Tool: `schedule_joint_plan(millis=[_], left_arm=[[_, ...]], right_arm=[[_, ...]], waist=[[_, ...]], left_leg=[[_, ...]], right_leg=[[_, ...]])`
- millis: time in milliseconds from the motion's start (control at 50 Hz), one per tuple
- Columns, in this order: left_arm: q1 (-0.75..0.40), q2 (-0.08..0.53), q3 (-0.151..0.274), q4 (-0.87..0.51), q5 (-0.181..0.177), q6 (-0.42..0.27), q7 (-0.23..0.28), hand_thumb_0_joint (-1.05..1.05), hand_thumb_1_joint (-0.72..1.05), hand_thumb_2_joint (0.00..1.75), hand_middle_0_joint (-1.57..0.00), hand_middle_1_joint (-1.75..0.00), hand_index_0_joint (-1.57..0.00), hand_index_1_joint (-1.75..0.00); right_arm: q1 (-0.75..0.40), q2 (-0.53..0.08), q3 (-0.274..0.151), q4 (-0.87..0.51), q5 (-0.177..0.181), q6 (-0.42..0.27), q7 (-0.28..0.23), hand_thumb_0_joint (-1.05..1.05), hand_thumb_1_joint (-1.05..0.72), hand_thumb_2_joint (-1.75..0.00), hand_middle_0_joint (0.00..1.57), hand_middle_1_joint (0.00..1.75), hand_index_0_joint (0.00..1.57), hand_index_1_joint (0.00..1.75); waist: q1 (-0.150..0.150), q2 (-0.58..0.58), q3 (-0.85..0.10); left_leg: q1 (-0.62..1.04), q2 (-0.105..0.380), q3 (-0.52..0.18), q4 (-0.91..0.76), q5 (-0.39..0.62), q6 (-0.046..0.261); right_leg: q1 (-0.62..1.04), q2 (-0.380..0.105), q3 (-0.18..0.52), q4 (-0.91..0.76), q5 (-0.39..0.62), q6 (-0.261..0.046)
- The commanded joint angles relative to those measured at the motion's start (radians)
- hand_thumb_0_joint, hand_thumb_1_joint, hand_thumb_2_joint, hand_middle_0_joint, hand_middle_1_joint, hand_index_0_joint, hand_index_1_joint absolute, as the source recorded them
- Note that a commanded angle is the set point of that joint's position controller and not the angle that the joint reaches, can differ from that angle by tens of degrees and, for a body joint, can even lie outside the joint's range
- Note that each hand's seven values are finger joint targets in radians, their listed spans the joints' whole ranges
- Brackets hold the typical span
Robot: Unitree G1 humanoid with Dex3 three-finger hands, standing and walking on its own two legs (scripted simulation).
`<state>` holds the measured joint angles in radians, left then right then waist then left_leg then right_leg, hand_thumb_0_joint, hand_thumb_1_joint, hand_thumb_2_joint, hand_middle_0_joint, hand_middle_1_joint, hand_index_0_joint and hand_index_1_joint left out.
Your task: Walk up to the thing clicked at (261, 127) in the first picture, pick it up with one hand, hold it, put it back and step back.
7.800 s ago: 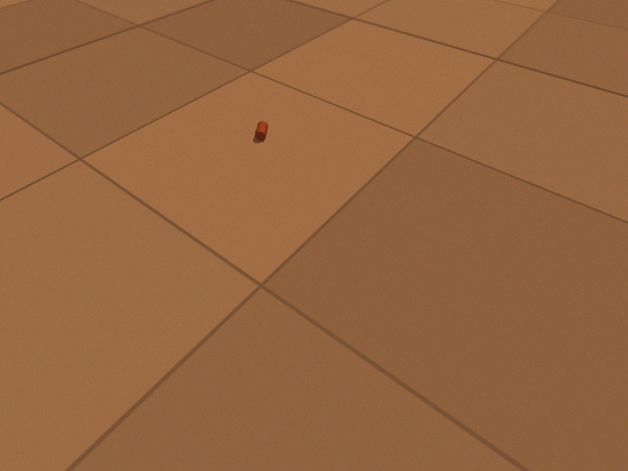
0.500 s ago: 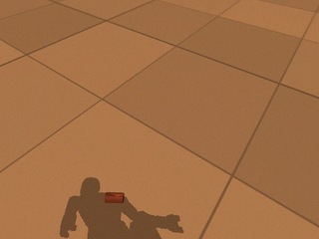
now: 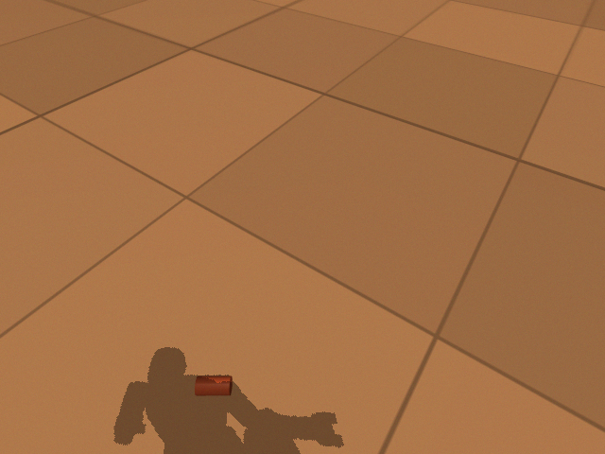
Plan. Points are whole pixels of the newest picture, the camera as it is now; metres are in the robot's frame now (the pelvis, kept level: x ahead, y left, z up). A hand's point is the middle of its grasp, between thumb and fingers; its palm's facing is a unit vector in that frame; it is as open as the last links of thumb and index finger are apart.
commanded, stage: walk up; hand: left
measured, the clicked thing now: (213, 385) +0.50 +0.27 -0.75
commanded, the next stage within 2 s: none
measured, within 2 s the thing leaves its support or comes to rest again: neither
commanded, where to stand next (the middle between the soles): +0.09 +0.00 m, yaw +1 degrees
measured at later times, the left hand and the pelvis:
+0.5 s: hand out of the picture +0.08 +0.26 -0.17, palm faces +0.01 -0.94 -0.35, open 7.4 cm; pelvis -0.04 -0.01 -0.01, yaw +0 degrees
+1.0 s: hand out of the picture -0.09 +0.28 -0.13, palm faces +0.04 -0.81 -0.59, open 7.4 cm; pelvis -0.06 -0.03 -0.02, yaw +1 degrees
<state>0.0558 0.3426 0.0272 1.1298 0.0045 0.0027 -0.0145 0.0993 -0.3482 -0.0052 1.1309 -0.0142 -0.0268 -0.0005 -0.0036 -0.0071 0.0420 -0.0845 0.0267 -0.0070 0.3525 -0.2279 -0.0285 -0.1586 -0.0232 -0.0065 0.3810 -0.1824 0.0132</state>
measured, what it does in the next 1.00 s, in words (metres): steps on the spot: right foot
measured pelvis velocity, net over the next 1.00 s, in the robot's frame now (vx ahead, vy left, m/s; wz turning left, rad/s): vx -0.06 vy -0.03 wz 0.01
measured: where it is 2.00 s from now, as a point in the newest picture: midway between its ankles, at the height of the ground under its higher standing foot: outside the picture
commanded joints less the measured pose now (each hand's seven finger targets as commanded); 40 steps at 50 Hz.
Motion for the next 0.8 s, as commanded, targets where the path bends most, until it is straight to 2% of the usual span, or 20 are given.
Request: schedule_joint_plan(millis=[0,280,300,320,380,420,460,480,500,540,580,620,640,660,680,700,720,740,760,780], left_arm=[[-0.05,0.21,0.041,-0.057,0.007,-0.019,0.008,0.0,0.9,0.9,-0.2,-0.3,-0.2,-0.3],[-0.023,0.206,0.043,-0.063,0.006,-0.023,0.01,0.0,0.9,0.9,-0.2,-0.3,-0.2,-0.3],[-0.041,0.286,0.094,-0.111,0.016,0.016,0.005,0.0,0.9,0.9,-0.2,-0.3,-0.2,-0.3],[-0.025,0.274,0.094,-0.132,0.008,0.027,0.006,0.0,0.9,0.9,-0.2,-0.3,-0.2,-0.3],[-0.026,0.251,0.095,-0.183,0.006,0.044,0.003,0.0,0.9,0.9,-0.2,-0.3,-0.2,-0.3],[-0.035,0.233,0.094,-0.221,0.009,0.061,-0.004,0.0,0.9,0.9,-0.2,-0.3,-0.2,-0.3],[-0.013,0.215,0.095,-0.245,0.016,0.083,-0.014,0.0,0.9,0.9,-0.2,-0.3,-0.2,-0.3],[-0.012,0.214,0.101,-0.261,0.022,0.099,-0.018,0.0,0.9,0.9,-0.2,-0.3,-0.2,-0.3],[-0.011,0.219,0.106,-0.282,0.025,0.11,-0.021,0.0,0.9,0.9,-0.2,-0.3,-0.2,-0.3],[0.033,0.232,0.109,-0.28,0.013,0.108,-0.024,0.0,0.9,0.9,-0.2,-0.3,-0.2,-0.3],[0.079,0.212,0.107,-0.281,0.009,0.091,-0.027,0.0,0.9,0.9,-0.2,-0.3,-0.2,-0.3],[0.158,0.171,0.087,-0.209,-0.003,0.028,-0.017,0.0,0.9,0.9,-0.2,-0.3,-0.2,-0.3],[0.256,0.222,0.105,-0.178,0.005,-0.006,-0.001,0.0,0.9,0.9,-0.2,-0.3,-0.2,-0.3],[0.377,0.355,0.145,-0.165,0.019,-0.032,0.023,0.0,0.9,0.9,-0.2,-0.3,-0.2,-0.3],[0.377,0.449,0.164,-0.193,0.039,-0.055,0.047,0.0,0.9,0.9,-0.2,-0.3,-0.2,-0.3],[0.319,0.475,0.172,-0.22,0.036,-0.06,0.067,0.0,0.9,0.9,-0.2,-0.3,-0.2,-0.3],[0.267,0.517,0.177,-0.233,0.033,-0.068,0.079,0.0,0.9,0.9,-0.2,-0.3,-0.2,-0.3],[0.222,0.468,0.166,-0.241,0.032,-0.078,0.087,0.0,0.9,0.9,-0.2,-0.3,-0.2,-0.3],[0.187,0.421,0.152,-0.253,0.032,-0.085,0.091,0.0,0.9,0.9,-0.2,-0.3,-0.2,-0.3],[0.188,0.396,0.145,-0.263,0.03,-0.09,0.095,0.0,0.9,0.9,-0.2,-0.3,-0.2,-0.3]], right_arm=[[-0.04,-0.224,-0.046,-0.063,0.0,-0.022,-0.016,0.0,-0.9,-0.9,0.2,0.3,0.2,0.3],[-0.018,-0.217,-0.047,-0.063,-0.002,-0.019,-0.015,0.0,-0.9,-0.9,0.2,0.3,0.2,0.3],[-0.024,-0.28,-0.068,-0.076,0.01,-0.003,-0.045,0.0,-0.9,-0.9,0.2,0.3,0.2,0.3],[0.005,-0.278,-0.069,-0.087,0.02,0.0,-0.055,0.0,-0.9,-0.9,0.2,0.3,0.2,0.3],[0.04,-0.282,-0.082,-0.11,0.024,0.004,-0.067,0.0,-0.9,-0.9,0.2,0.3,0.2,0.3],[0.043,-0.296,-0.096,-0.132,0.022,0.008,-0.071,0.0,-0.9,-0.9,0.2,0.3,0.2,0.3],[0.021,-0.337,-0.112,-0.171,0.01,0.013,-0.074,0.0,-0.9,-0.9,0.2,0.3,0.2,0.3],[0.032,-0.352,-0.123,-0.191,-0.002,0.014,-0.077,0.0,-0.9,-0.9,0.2,0.3,0.2,0.3],[0.027,-0.377,-0.138,-0.214,-0.012,0.01,-0.086,0.0,-0.9,-0.9,0.2,0.3,0.2,0.3],[-0.048,-0.354,-0.133,-0.263,-0.022,0.014,-0.084,0.0,-0.9,-0.9,0.2,0.3,0.2,0.3],[-0.049,-0.326,-0.123,-0.273,-0.031,0.004,-0.082,0.0,-0.9,-0.9,0.2,0.3,0.2,0.3],[-0.077,-0.248,-0.095,-0.275,-0.027,0.009,-0.041,0.0,-0.9,-0.9,0.2,0.3,0.2,0.3],[-0.048,-0.242,-0.098,-0.277,-0.04,0.034,-0.021,0.0,-0.9,-0.9,0.2,0.3,0.2,0.3],[-0.03,-0.207,-0.09,-0.314,-0.054,0.054,-0.003,0.0,-0.9,-0.9,0.2,0.3,0.2,0.3],[0.0,-0.191,-0.087,-0.35,-0.071,0.069,0.011,0.0,-0.9,-0.9,0.2,0.3,0.2,0.3],[-0.018,-0.253,-0.109,-0.374,-0.079,0.086,0.022,0.0,-0.9,-0.9,0.2,0.3,0.2,0.3],[-0.055,-0.283,-0.12,-0.377,-0.077,0.088,0.024,0.0,-0.9,-0.9,0.2,0.3,0.2,0.3],[-0.093,-0.31,-0.133,-0.364,-0.074,0.088,0.034,0.0,-0.9,-0.9,0.2,0.3,0.2,0.3],[-0.05,-0.31,-0.142,-0.349,-0.064,0.089,0.046,0.0,-0.9,-0.9,0.2,0.3,0.2,0.3],[0.014,-0.292,-0.14,-0.338,-0.057,0.093,0.056,0.0,-0.9,-0.9,0.2,0.3,0.2,0.3]], waist=[[0.0,0.0,-0.066],[-0.002,-0.005,-0.079],[0.007,-0.081,0.051],[0.007,-0.064,-0.002],[-0.006,-0.032,-0.104],[-0.014,0.036,-0.15],[-0.013,0.175,-0.167],[-0.021,0.225,-0.157],[-0.013,0.227,-0.142],[0.026,0.192,-0.113],[0.048,0.19,-0.124],[0.071,0.152,-0.174],[0.096,0.071,-0.162],[0.13,-0.127,-0.105],[0.093,-0.164,-0.06],[0.083,0.006,-0.031],[0.074,-0.031,0.012],[0.055,0.011,0.083],[0.018,0.015,0.111],[-0.002,-0.021,0.093]], left_leg=[[-0.054,0.093,-0.058,-0.068,0.145,0.05],[-0.02,0.086,-0.048,-0.059,0.15,0.049],[-0.108,0.106,-0.065,0.055,0.449,0.064],[-0.078,0.108,-0.049,0.108,0.553,0.067],[-0.046,0.109,-0.055,0.181,0.569,0.093],[-0.05,0.148,-0.107,0.175,0.502,0.137],[-0.082,0.288,-0.24,0.099,0.55,0.243],[-0.092,0.376,-0.324,0.064,0.6,0.309],[-0.133,0.43,-0.356,0.052,0.569,0.334],[-0.206,0.374,-0.266,0.114,0.555,0.308],[-0.127,0.287,-0.184,0.192,0.477,0.232],[-0.117,0.119,-0.047,0.291,0.112,0.136],[-0.238,0.033,-0.003,0.449,-0.102,0.126],[-0.525,-0.035,-0.003,0.653,-0.348,0.104],[-0.694,-0.059,-0.085,0.812,-0.409,0.067],[-0.728,0.018,-0.19,0.801,-0.313,0.06],[-0.737,0.049,-0.219,0.807,-0.314,0.056],[-0.72,0.071,-0.247,0.812,-0.249,0.046],[-0.659,0.067,-0.233,0.799,-0.183,0.031],[-0.613,0.04,-0.206,0.785,-0.138,0.027]], right_leg=[[0.065,-0.092,0.081,-0.064,0.114,-0.034],[0.053,-0.094,0.09,-0.072,0.127,-0.037],[-0.027,-0.086,0.066,0.038,0.422,-0.042],[-0.02,-0.083,0.05,0.073,0.489,-0.052],[-0.034,-0.081,0.036,0.143,0.484,-0.075],[-0.075,-0.059,0.033,0.235,0.37,-0.08],[-0.119,0.012,0.028,0.461,-0.01,-0.049],[-0.188,0.036,0.073,0.612,-0.333,-0.04],[-0.204,0.005,0.151,0.695,-0.394,-0.039],[-0.19,0.006,0.154,0.729,-0.414,-0.055],[-0.205,-0.017,0.136,0.538,-0.368,-0.059],[-0.032,0.033,-0.022,0.087,-0.202,-0.041],[0.122,0.048,0.011,-0.005,-0.108,-0.005],[0.265,-0.102,0.326,-0.064,-0.214,-0.029],[0.256,-0.315,0.643,-0.107,-0.226,-0.089],[0.178,-0.415,0.701,-0.119,-0.274,-0.206],[0.086,-0.442,0.751,-0.14,-0.325,-0.239],[0.035,-0.388,0.654,-0.136,-0.334,-0.222],[0.004,-0.314,0.494,-0.096,-0.228,-0.176],[0.022,-0.256,0.369,-0.047,-0.012,-0.14]])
